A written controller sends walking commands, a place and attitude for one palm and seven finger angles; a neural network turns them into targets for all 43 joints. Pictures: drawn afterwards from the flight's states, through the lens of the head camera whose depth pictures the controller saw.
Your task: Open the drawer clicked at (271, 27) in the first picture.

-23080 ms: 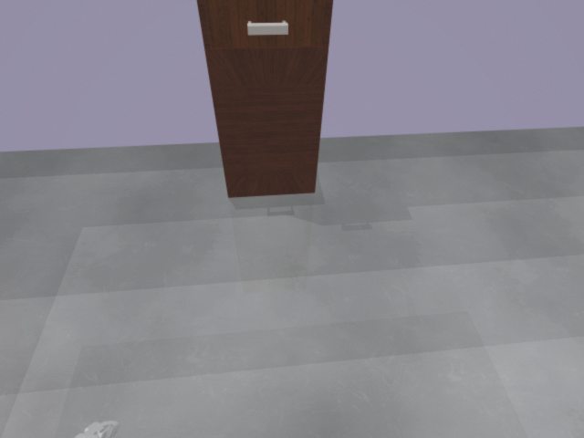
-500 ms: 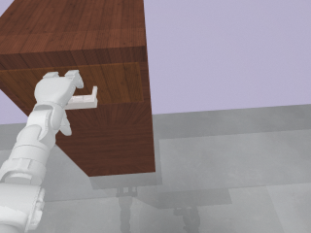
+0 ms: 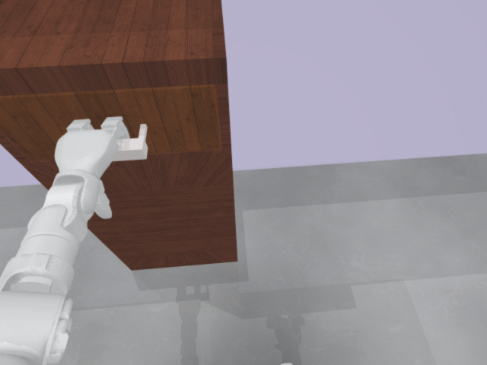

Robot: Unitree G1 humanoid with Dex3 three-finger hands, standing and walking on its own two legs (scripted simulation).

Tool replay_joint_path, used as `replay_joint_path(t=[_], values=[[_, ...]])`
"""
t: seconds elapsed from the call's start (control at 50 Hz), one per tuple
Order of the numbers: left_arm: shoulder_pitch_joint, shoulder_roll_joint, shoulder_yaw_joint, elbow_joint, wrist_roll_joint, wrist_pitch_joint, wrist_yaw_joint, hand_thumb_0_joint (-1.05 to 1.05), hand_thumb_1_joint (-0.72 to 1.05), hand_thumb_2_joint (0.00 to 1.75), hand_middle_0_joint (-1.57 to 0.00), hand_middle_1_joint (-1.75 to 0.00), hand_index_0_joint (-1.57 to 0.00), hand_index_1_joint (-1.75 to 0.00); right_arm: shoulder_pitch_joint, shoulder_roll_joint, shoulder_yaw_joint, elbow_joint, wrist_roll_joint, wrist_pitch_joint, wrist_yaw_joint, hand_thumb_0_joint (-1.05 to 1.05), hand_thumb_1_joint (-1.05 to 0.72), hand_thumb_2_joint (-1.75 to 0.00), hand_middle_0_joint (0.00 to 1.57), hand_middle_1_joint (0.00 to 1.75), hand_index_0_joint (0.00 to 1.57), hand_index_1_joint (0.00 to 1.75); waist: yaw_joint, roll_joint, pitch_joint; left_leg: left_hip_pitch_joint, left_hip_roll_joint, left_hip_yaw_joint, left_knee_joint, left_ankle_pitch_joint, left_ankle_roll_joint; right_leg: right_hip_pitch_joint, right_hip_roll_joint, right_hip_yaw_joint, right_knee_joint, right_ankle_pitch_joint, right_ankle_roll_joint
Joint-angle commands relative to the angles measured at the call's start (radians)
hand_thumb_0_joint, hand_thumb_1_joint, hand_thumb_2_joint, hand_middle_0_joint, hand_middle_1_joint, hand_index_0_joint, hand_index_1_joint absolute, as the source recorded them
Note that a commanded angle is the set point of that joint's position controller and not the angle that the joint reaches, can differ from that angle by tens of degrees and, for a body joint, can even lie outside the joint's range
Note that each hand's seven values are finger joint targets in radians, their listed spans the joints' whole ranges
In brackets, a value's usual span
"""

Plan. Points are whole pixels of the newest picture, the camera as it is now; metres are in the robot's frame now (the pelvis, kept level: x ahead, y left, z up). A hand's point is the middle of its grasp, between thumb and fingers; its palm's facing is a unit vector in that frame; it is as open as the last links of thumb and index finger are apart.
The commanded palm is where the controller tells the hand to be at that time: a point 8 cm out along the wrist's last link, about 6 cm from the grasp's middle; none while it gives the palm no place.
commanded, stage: lower the fingers behind the handle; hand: left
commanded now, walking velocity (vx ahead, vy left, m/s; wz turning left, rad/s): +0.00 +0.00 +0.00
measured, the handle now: (109, 141) +0.48 +0.26 +0.06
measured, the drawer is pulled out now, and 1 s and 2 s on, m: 0.00 0.00 0.01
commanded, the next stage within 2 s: close the thumb around the handle in 0.38 s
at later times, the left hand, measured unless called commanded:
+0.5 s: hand (102, 168) +0.43 +0.27 +0.05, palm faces -0.05 -0.04 -1.00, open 13.8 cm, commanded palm +0.41 +0.27 +0.11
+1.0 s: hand (104, 167) +0.43 +0.26 +0.05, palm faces -0.05 -0.03 -1.00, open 7.1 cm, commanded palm +0.41 +0.26 +0.11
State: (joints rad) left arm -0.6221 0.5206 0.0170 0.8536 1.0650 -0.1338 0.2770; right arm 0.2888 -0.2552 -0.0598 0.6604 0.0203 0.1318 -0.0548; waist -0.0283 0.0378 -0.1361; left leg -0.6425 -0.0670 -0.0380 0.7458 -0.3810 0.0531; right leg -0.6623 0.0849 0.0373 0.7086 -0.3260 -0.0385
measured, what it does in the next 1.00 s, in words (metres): stands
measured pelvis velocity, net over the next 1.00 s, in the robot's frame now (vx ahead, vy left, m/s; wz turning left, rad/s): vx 0.01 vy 0.00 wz -0.01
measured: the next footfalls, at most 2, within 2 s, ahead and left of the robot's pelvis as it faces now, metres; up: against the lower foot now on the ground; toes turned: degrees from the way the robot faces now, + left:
none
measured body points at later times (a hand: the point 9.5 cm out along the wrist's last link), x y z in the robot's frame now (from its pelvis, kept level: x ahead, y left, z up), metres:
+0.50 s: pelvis +0.00 +0.01 +0.00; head +0.07 +0.00 +0.45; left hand +0.43 +0.27 +0.10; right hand +0.08 -0.26 -0.12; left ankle -0.02 +0.09 -0.71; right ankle +0.00 -0.10 -0.71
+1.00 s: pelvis +0.01 +0.00 +0.00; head +0.07 -0.01 +0.45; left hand +0.43 +0.26 +0.10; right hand +0.09 -0.26 -0.13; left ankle -0.02 +0.09 -0.71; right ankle +0.00 -0.10 -0.71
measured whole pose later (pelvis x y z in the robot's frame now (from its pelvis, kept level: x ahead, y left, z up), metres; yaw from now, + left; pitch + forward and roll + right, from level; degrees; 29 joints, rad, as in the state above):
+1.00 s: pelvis +0.01 +0.00 +0.00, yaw +0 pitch +15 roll -1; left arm -0.61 0.50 -0.01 0.86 1.04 -0.06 0.24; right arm 0.29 -0.25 -0.05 0.66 0.03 0.14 -0.05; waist -0.03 0.05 -0.14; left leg -0.59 -0.06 -0.03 0.71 -0.38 0.06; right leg -0.61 0.09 0.04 0.68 -0.32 -0.04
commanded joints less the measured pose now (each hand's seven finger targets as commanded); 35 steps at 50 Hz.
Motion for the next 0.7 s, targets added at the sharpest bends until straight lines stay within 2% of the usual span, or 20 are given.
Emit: replay_joint_path(t=[0.0,0.02,0.04,0.1,0.14,0.16,0.2,0.24,0.28,0.34,0.38,0.44,0.46,0.48,0.5,0.52,0.56,0.6,0.62,0.68], values=[[-0.437,0.249,0.065,-0.218,-0.011,0.038,0.077,0.0,-0.5,0.3,-0.3,-1.2,-0.3,-1.2,0.07,-0.143,-0.052,-0.078,-0.007,-0.027,0.004,0.0,-0.9,-0.9,0.2,0.3,0.2,0.3,-0.013,0.056,-0.455,0.264,0.04,0.006,-0.037,0.516,-0.025,0.199,-0.02,-0.029,-0.033,0.333,-0.017],[-0.427,0.238,0.055,-0.232,-0.015,0.048,0.075,0.0,-0.5,0.3,-0.3,-1.2,-0.3,-1.2,0.072,-0.145,-0.055,-0.077,-0.006,-0.027,0.008,0.0,-0.9,-0.9,0.2,0.3,0.2,0.3,-0.011,0.085,-0.477,0.3,0.044,0.004,-0.033,0.549,-0.028,0.193,-0.018,-0.027,-0.035,0.342,-0.014],[-0.414,0.246,0.064,-0.237,-0.02,0.059,0.073,0.0,-0.5,0.3,-0.3,-1.2,-0.3,-1.2,0.072,-0.145,-0.055,-0.075,-0.004,-0.024,0.009,0.0,-0.9,-0.9,0.2,0.3,0.2,0.3,-0.008,0.072,-0.478,0.307,0.046,0.002,-0.035,0.558,-0.029,0.204,-0.017,-0.029,-0.038,0.344,-0.014],[-0.405,0.274,0.08,-0.188,-0.029,0.092,0.057,0.0,-0.5,0.3,-0.3,-1.2,-0.3,-1.2,0.061,-0.153,-0.044,-0.07,-0.002,-0.014,0.002,0.0,-0.9,-0.9,0.2,0.3,0.2,0.3,-0.016,-0.005,-0.404,0.238,0.043,0.008,-0.058,0.498,-0.017,0.246,-0.022,-0.024,-0.06,0.357,-0.01],[-0.396,0.254,0.055,-0.14,-0.023,0.106,0.042,0.0,-0.5,0.3,-0.3,-1.2,-0.3,-1.2,0.051,-0.151,-0.038,-0.073,0.006,-0.012,-0.003,0.0,-0.9,-0.9,0.2,0.3,0.2,0.3,-0.018,-0.016,-0.336,0.209,0.041,0.012,-0.078,0.426,-0.012,0.236,-0.025,-0.026,-0.074,0.314,-0.01],[-0.42,0.246,0.04,-0.154,-0.024,0.105,0.035,0.0,-0.5,0.3,-0.3,-1.2,-0.3,-1.2,0.048,-0.151,-0.036,-0.077,0.005,-0.014,-0.004,0.0,-0.9,-0.9,0.2,0.3,0.2,0.3,-0.021,-0.003,-0.324,0.209,0.04,0.013,-0.085,0.406,-0.009,0.233,-0.026,-0.025,-0.081,0.3,-0.01],[-0.388,0.298,0.079,-0.115,-0.019,0.105,0.021,0.0,-0.5,0.3,-0.3,-1.2,-0.3,-1.2,0.045,-0.157,-0.031,-0.078,0.004,-0.01,-0.011,0.0,-0.9,-0.9,0.2,0.3,0.2,0.3,-0.009,-0.027,-0.32,0.183,0.037,0.016,-0.095,0.377,-0.005,0.265,-0.029,-0.017,-0.089,0.289,-0.012],[-0.394,0.274,0.053,-0.105,-0.015,0.099,0.007,0.0,-0.5,0.3,-0.3,-1.2,-0.3,-1.2,0.05,-0.152,-0.028,-0.085,0.007,-0.01,-0.015,0.0,-0.9,-0.9,0.2,0.3,0.2,0.3,-0.01,-0.019,-0.303,0.179,0.036,0.015,-0.101,0.368,-0.007,0.255,-0.031,-0.021,-0.088,0.281,-0.013],[-0.382,0.262,0.043,-0.12,-0.014,0.084,-0.001,0.0,-0.5,0.3,-0.3,-1.2,-0.3,-1.2,0.046,-0.147,-0.029,-0.093,0.008,-0.012,-0.013,0.0,-0.9,-0.9,0.2,0.3,0.2,0.3,-0.004,0.018,-0.305,0.2,0.037,0.016,-0.101,0.373,-0.01,0.241,-0.03,-0.022,-0.087,0.268,-0.016],[-0.346,0.273,0.07,-0.132,-0.02,0.063,-0.006,0.0,-0.5,0.3,-0.3,-1.2,-0.3,-1.2,0.052,-0.146,-0.032,-0.099,0.005,-0.011,-0.01,0.0,-0.9,-0.9,0.2,0.3,0.2,0.3,0.007,0.002,-0.335,0.215,0.04,0.016,-0.09,0.423,-0.011,0.255,-0.027,-0.021,-0.079,0.304,-0.016],[-0.382,0.231,0.03,-0.163,-0.021,0.052,-0.007,0.0,-0.5,0.3,-0.3,-1.2,-0.3,-1.2,0.048,-0.143,-0.035,-0.102,0.006,-0.015,-0.008,0.0,-0.9,-0.9,0.2,0.3,0.2,0.3,-0.008,0.029,-0.328,0.229,0.041,0.015,-0.088,0.412,-0.014,0.223,-0.027,-0.022,-0.081,0.283,-0.016],[-0.362,0.237,0.05,-0.181,-0.027,0.039,0.005,0.0,-0.5,0.3,-0.3,-1.2,-0.3,-1.2,0.055,-0.144,-0.041,-0.101,0.002,-0.017,-0.003,0.0,-0.9,-0.9,0.2,0.3,0.2,0.3,0.001,0.029,-0.351,0.249,0.044,0.011,-0.077,0.447,-0.018,0.218,-0.024,-0.025,-0.072,0.291,-0.016],[-0.367,0.265,0.075,-0.191,-0.023,0.036,0.011,0.0,-0.5,0.3,-0.3,-1.2,-0.3,-1.2,0.055,-0.145,-0.042,-0.099,0.001,-0.017,-0.004,0.0,-0.9,-0.9,0.2,0.3,0.2,0.3,0.003,0.009,-0.364,0.246,0.046,0.007,-0.077,0.451,-0.019,0.224,-0.024,-0.025,-0.067,0.295,-0.016],[-0.381,0.25,0.06,-0.208,-0.024,0.033,0.017,0.0,-0.44,0.32,-0.3,-1.21,-0.3,-1.21,0.05,-0.144,-0.042,-0.102,-0.001,-0.018,-0.003,0.0,-0.9,-0.9,0.2,0.3,0.2,0.3,0.0,0.034,-0.368,0.248,0.042,0.011,-0.074,0.446,-0.017,0.223,-0.024,-0.021,-0.068,0.299,-0.016],[-0.387,0.275,0.083,-0.211,-0.023,0.031,0.024,0.0,-0.39,0.35,-0.31,-1.21,-0.31,-1.21,0.054,-0.145,-0.042,-0.098,-0.002,-0.018,-0.003,0.0,-0.9,-0.9,0.2,0.3,0.2,0.3,-0.001,0.014,-0.372,0.243,0.044,0.002,-0.074,0.462,-0.02,0.229,-0.023,-0.024,-0.065,0.302,-0.018],[-0.407,0.238,0.047,-0.217,-0.019,0.03,0.029,0.0,-0.33,0.37,-0.31,-1.22,-0.31,-1.22,0.052,-0.143,-0.043,-0.096,0.0,-0.02,-0.003,0.0,-0.9,-0.9,0.2,0.3,0.2,0.3,-0.013,0.023,-0.363,0.252,0.044,0.003,-0.069,0.461,-0.02,0.207,-0.024,-0.024,-0.064,0.298,-0.015],[-0.424,0.231,0.043,-0.24,-0.016,0.034,0.042,0.0,-0.22,0.42,-0.32,-1.23,-0.32,-1.23,0.051,-0.144,-0.047,-0.089,-0.002,-0.023,0.001,0.0,-0.9,-0.9,0.2,0.3,0.2,0.3,-0.012,0.058,-0.375,0.278,0.047,0.0,-0.063,0.486,-0.026,0.183,-0.022,-0.029,-0.059,0.291,-0.017],[-0.401,0.277,0.089,-0.246,-0.016,0.041,0.053,0.0,-0.11,0.47,-0.33,-1.24,-0.33,-1.24,0.053,-0.148,-0.049,-0.086,-0.007,-0.022,0.002,0.0,-0.9,-0.9,0.2,0.3,0.2,0.3,0.003,0.056,-0.412,0.289,0.047,0.001,-0.057,0.536,-0.03,0.213,-0.019,-0.026,-0.053,0.323,-0.019],[-0.394,0.255,0.07,-0.238,-0.015,0.049,0.055,0.0,-0.05,0.49,-0.33,-1.25,-0.33,-1.25,0.052,-0.143,-0.049,-0.084,-0.005,-0.021,0.003,0.0,-0.9,-0.9,0.2,0.3,0.2,0.3,-0.004,0.064,-0.412,0.297,0.047,0.001,-0.053,0.546,-0.031,0.209,-0.021,-0.026,-0.052,0.333,-0.016],[-0.403,0.216,0.036,-0.207,-0.02,0.072,0.05,0.0,0.12,0.56,-0.34,-1.27,-0.34,-1.27,0.046,-0.144,-0.045,-0.079,0.0,-0.02,0.005,0.0,-0.9,-0.9,0.2,0.3,0.2,0.3,-0.016,0.038,-0.352,0.269,0.047,0.002,-0.064,0.481,-0.029,0.188,-0.021,-0.034,-0.063,0.296,-0.016]])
